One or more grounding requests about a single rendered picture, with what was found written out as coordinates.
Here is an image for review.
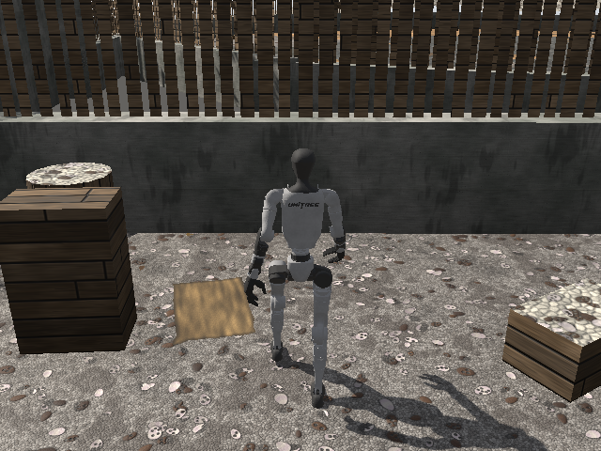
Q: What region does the robot left upper arm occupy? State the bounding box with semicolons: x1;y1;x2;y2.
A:
260;188;284;242

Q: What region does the humanoid robot torso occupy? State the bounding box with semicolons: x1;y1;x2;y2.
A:
281;184;325;282

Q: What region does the robot right hand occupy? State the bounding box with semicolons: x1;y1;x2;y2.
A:
323;247;345;263

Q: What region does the robot left hand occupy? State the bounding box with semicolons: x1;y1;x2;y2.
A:
244;276;267;306

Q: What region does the left robot forearm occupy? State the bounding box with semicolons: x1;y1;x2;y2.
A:
247;227;269;279

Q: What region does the right robot forearm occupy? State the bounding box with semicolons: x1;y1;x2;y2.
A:
333;224;346;253

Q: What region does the robot right upper arm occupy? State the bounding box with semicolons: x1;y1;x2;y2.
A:
321;189;345;238

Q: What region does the robot right shin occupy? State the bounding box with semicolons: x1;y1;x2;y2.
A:
313;327;328;395

